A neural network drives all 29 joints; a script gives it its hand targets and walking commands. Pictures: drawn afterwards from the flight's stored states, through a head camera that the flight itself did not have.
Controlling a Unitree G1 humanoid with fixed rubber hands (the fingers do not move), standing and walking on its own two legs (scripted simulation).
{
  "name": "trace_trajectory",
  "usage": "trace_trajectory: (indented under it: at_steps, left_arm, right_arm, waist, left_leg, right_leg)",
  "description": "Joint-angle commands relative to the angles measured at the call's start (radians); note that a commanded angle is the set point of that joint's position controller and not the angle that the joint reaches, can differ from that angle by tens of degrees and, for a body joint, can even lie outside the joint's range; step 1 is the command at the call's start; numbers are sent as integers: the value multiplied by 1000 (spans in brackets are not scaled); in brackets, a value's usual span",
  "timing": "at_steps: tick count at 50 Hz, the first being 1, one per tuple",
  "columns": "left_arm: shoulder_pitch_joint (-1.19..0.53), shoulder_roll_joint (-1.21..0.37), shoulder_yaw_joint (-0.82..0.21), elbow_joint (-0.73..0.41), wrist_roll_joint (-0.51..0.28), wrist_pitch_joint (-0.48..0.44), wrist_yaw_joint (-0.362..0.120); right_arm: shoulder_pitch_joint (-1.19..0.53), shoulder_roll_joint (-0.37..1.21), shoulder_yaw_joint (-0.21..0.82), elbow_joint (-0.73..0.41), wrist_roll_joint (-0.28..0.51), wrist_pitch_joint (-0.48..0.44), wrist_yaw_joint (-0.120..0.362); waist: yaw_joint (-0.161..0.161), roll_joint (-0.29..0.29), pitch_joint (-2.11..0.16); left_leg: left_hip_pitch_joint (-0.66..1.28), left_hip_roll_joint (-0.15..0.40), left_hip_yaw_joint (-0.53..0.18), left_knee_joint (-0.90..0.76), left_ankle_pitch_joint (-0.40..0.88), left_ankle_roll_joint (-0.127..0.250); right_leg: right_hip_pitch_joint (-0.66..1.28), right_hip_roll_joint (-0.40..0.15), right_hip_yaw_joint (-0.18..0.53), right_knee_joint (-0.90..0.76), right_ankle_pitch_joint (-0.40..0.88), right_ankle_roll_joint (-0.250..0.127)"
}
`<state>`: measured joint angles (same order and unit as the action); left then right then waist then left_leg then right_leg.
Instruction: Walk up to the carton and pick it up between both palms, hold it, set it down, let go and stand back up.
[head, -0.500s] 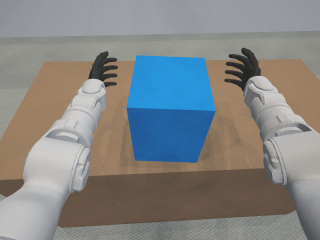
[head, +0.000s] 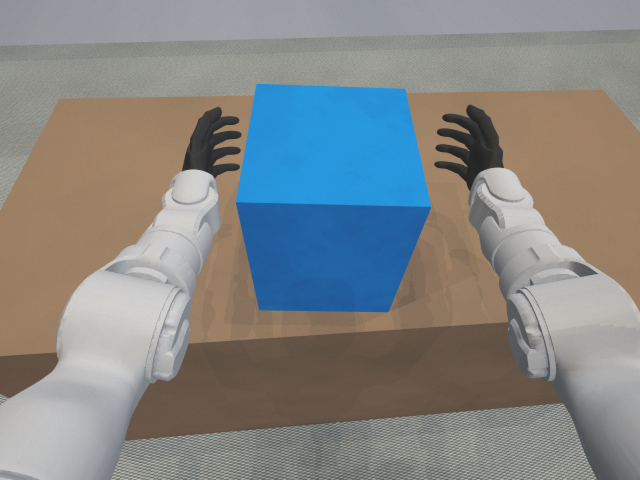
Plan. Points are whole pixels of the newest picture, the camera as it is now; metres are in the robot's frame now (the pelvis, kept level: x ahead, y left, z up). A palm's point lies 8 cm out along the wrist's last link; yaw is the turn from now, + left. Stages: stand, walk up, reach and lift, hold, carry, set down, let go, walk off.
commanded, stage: reach and lift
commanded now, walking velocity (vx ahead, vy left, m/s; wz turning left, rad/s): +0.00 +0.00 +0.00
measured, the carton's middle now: (327, 206) +0.49 +0.01 +0.04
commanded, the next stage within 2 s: none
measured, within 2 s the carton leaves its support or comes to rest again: neither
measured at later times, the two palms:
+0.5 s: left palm (221, 181) +0.47 +0.14 +0.10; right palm (454, 183) +0.47 -0.15 +0.11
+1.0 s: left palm (225, 203) +0.43 +0.13 +0.10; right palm (464, 206) +0.43 -0.16 +0.11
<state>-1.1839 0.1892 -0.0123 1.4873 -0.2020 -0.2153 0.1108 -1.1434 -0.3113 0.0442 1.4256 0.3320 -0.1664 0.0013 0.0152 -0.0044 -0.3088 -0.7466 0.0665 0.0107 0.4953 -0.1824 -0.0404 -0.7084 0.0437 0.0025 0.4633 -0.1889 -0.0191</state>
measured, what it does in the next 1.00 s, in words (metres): stands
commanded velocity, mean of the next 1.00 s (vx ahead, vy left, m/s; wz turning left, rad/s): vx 0.00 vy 0.00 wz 0.00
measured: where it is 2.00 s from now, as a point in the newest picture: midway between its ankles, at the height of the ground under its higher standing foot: outside the picture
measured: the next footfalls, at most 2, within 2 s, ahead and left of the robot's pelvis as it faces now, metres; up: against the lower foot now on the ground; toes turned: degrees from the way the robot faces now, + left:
none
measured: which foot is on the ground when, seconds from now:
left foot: down 0.00-1.00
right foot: down 0.00-1.00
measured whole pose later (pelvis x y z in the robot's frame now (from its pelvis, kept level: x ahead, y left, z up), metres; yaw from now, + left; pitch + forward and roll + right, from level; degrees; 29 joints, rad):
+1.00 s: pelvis +0.01 +0.00 +0.02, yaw -1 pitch +8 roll +0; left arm -0.85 -0.12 0.62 0.88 0.47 0.01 0.03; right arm -0.86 0.10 -0.76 0.90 -0.55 -0.12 0.04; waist 0.01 -0.02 -0.03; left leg -0.27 0.05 0.07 0.29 -0.15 -0.03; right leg -0.29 0.01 -0.02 0.33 -0.18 -0.01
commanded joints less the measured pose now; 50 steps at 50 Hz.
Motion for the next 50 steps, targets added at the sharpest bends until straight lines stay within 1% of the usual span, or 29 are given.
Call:
trace_trajectory:
  at_steps: [1, 3, 5, 7, 8, 11, 13, 14, 15, 16, 18, 19, 20, 23, 24, 26, 28, 29, 31, 32, 33, 35, 36, 38, 39, 43, 48, 49, 50]
  left_arm:
    - [-336, 94, 66, -81, 52, -18, -9]
    - [-323, 73, 71, -89, 56, -28, -14]
    - [-331, 52, 71, -99, 73, -34, -17]
    - [-340, 46, 85, -116, 85, -37, -14]
    - [-359, 23, 90, -162, 83, -44, -11]
    - [-402, -23, 113, -235, 119, -54, 3]
    - [-410, -24, 145, -292, 175, -46, 20]
    - [-421, -56, 162, -318, 197, -42, 28]
    - [-405, -70, 191, -296, 225, -23, 30]
    - [-397, -82, 219, -308, 259, -11, 32]
    - [-419, -170, 262, -340, 316, 11, 17]
    - [-406, -227, 303, -326, 372, 26, -1]
    - [-401, -292, 346, -354, 423, 32, -22]
    - [-317, -554, 423, -360, 592, 48, -97]
    - [-284, -604, 431, -370, 626, 58, -110]
    - [-230, -639, 466, -386, 662, 86, -112]
    - [-209, -634, 498, -415, 682, 122, -106]
    - [-196, -625, 503, -452, 699, 135, -104]
    - [-179, -627, 507, -493, 696, 162, -104]
    - [-175, -628, 500, -511, 693, 171, -105]
    - [-164, -620, 511, -528, 689, 180, -106]
    - [-160, -611, 500, -569, 690, 192, -104]
    - [-158, -611, 492, -568, 683, 195, -105]
    - [-151, -595, 496, -598, 685, 205, -104]
    - [-135, -592, 488, -597, 683, 209, -101]
    - [-140, -604, 484, -616, 668, 217, -114]
    - [-136, -608, 474, -624, 669, 208, -123]
    - [-148, -598, 470, -629, 668, 208, -126]
    - [-138, -601, 477, -621, 675, 209, -128]
  right_arm:
    - [-405, -115, 33, -63, 30, -32, 3]
    - [-394, -81, 45, -69, 30, -35, 4]
    - [-390, -66, 21, -57, 7, -31, 5]
    - [-388, -47, -2, -63, -21, -30, 1]
    - [-393, -25, -17, -100, -32, -34, -1]
    - [-408, 30, -87, -162, -112, -29, -1]
    - [-399, 8, -162, -195, -182, -30, -12]
    - [-403, 36, -194, -224, -215, -31, -20]
    - [-403, 42, -232, -212, -257, -23, -27]
    - [-404, 56, -257, -230, -292, -16, -32]
    - [-391, 156, -328, -253, -376, -5, -21]
    - [-399, 231, -362, -247, -432, -2, -4]
    - [-377, 315, -413, -265, -507, 0, 14]
    - [-331, 599, -523, -332, -739, -17, 96]
    - [-305, 657, -542, -354, -788, -20, 119]
    - [-269, 698, -591, -383, -851, -26, 149]
    - [-258, 708, -616, -421, -878, -18, 163]
    - [-240, 709, -619, -426, -885, -12, 165]
    - [-231, 721, -611, -455, -890, -7, 169]
    - [-225, 721, -609, -458, -899, -7, 168]
    - [-217, 724, -606, -450, -901, -1, 168]
    - [-199, 711, -607, -459, -905, -1, 168]
    - [-204, 709, -613, -458, -908, -2, 168]
    - [-194, 710, -614, -463, -908, 1, 166]
    - [-176, 698, -622, -457, -914, 3, 163]
    - [-166, 749, -594, -467, -907, 14, 166]
    - [-169, 776, -579, -505, -897, 13, 170]
    - [-162, 777, -587, -493, -900, 19, 170]
    - [-162, 776, -585, -500, -902, 18, 168]
  waist:
    - [29, -43, -484]
    - [22, -67, -439]
    - [12, -47, -403]
    - [1, -43, -402]
    - [-3, -52, -437]
    - [-8, -32, -497]
    - [-24, 21, -552]
    - [-31, 27, -592]
    - [-34, 14, -565]
    - [-21, 23, -569]
    - [-33, 24, -551]
    - [-22, 34, -521]
    - [-32, 24, -505]
    - [-29, 32, -419]
    - [-20, 46, -414]
    - [-7, 35, -360]
    - [3, 9, -283]
    - [11, 14, -250]
    - [9, -8, -224]
    - [-3, -14, -199]
    - [3, -33, -195]
    - [-1, -21, -176]
    - [-15, -33, -187]
    - [-6, -38, -178]
    - [-12, -31, -165]
    - [-7, -51, -168]
    - [-8, -35, -196]
    - [-21, -53, -184]
    - [-18, -34, -179]
  left_leg:
    - [356, -45, 31, 20, 376, -22]
    - [327, -42, 27, 5, 352, -10]
    - [356, -41, 32, -7, 333, -10]
    - [376, -41, 29, -5, 353, -10]
    - [386, -39, 27, -4, 352, -12]
    - [418, -39, 34, -14, 344, -16]
    - [471, -39, 41, -4, 379, -31]
    - [495, -40, 45, -5, 391, -31]
    - [497, -43, 49, -8, 378, -34]
    - [492, -46, 53, -14, 385, -30]
    - [507, -48, 66, -37, 364, -32]
    - [515, -48, 71, -50, 357, -29]
    - [524, -49, 78, -61, 363, -29]
    - [588, -51, 96, -112, 394, -30]
    - [620, -49, 102, -118, 418, -32]
    - [642, -43, 111, -135, 408, -31]
    - [661, -42, 111, -145, 408, -20]
    - [672, -39, 122, -144, 422, -16]
    - [683, -38, 126, -146, 425, -11]
    - [691, -41, 131, -140, 436, -8]
    - [702, -39, 129, -147, 415, 2]
    - [729, -42, 131, -144, 430, 3]
    - [742, -38, 130, -137, 439, 2]
    - [751, -39, 129, -139, 437, 6]
    - [756, -38, 130, -133, 442, 5]
    - [734, -44, 135, -154, 399, 25]
    - [671, -58, 137, -174, 311, 42]
    - [668, -56, 137, -183, 304, 47]
    - [660, -62, 142, -181, 294, 46]
  right_leg:
    - [365, -18, -19, 22, 551, 61]
    - [384, -26, -7, 19, 536, 62]
    - [352, -27, -14, -2, 486, 56]
    - [349, -27, -16, -11, 511, 55]
    - [346, -24, -15, -10, 505, 55]
    - [331, -25, -25, -23, 493, 45]
    - [330, -22, -27, -32, 507, 36]
    - [335, -25, -27, -36, 514, 36]
    - [341, -21, -30, -44, 516, 37]
    - [357, -23, -28, -48, 531, 37]
    - [380, -26, -39, -59, 517, 34]
    - [401, -27, -42, -69, 512, 32]
    - [435, -29, -45, -77, 534, 34]
    - [532, -30, -71, -96, 571, 39]
    - [551, -28, -82, -97, 580, 37]
    - [562, -23, -98, -109, 531, 35]
    - [559, -19, -106, -112, 500, 46]
    - [571, -14, -110, -116, 491, 55]
    - [578, -11, -110, -118, 478, 60]
    - [583, -10, -116, -113, 492, 68]
    - [578, -10, -112, -116, 471, 72]
    - [549, -15, -116, -114, 454, 76]
    - [536, -12, -125, -113, 454, 80]
    - [532, -15, -119, -121, 446, 83]
    - [527, -13, -126, -119, 433, 86]
    - [560, -26, -114, -119, 448, 94]
    - [613, -44, -99, -104, 462, 107]
    - [630, -43, -103, -100, 483, 107]
    - [635, -48, -101, -96, 488, 111]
